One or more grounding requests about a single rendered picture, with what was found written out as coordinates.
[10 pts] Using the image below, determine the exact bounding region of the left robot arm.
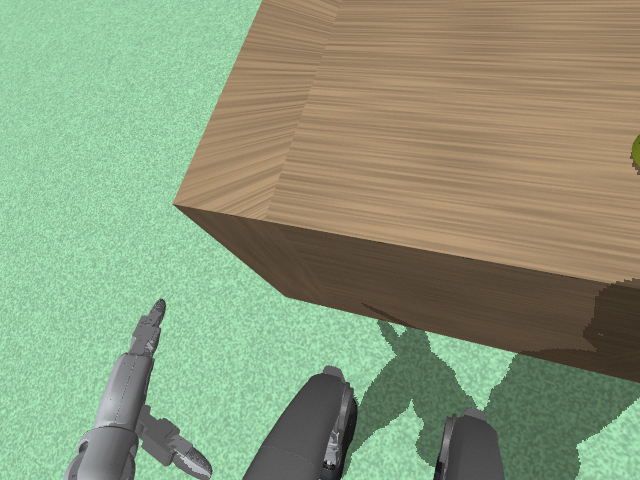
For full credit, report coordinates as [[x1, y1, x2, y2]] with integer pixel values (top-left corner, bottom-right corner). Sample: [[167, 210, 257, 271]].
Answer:
[[63, 426, 139, 480]]

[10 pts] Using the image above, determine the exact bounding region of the can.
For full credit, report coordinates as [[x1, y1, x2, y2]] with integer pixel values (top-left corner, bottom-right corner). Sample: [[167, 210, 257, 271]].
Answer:
[[632, 134, 640, 167]]

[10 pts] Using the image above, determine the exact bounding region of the left robot hand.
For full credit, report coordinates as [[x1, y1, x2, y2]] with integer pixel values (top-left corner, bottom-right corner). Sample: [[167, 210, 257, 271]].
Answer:
[[93, 299, 212, 480]]

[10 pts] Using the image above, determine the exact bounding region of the left robot foot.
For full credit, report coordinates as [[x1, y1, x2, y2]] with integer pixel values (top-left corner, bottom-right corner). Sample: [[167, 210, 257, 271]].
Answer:
[[320, 399, 357, 480]]

